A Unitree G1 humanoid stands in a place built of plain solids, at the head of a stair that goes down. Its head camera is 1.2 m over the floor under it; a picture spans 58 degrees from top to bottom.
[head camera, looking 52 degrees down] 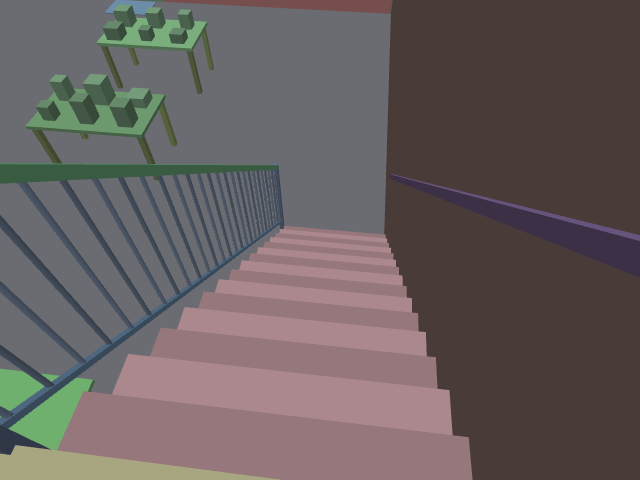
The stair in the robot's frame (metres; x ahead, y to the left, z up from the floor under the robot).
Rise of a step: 0.18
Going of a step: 0.21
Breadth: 1.21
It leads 7 degrees to the right of straight ahead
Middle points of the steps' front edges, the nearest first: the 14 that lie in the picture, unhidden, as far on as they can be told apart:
0.40 0.16 -0.18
0.61 0.13 -0.37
0.81 0.11 -0.55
1.02 0.09 -0.74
1.22 0.06 -0.92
1.42 0.04 -1.11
1.63 0.02 -1.29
1.83 -0.01 -1.48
2.03 -0.03 -1.66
2.24 -0.05 -1.85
2.44 -0.08 -2.03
2.64 -0.10 -2.22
2.85 -0.12 -2.40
3.05 -0.15 -2.59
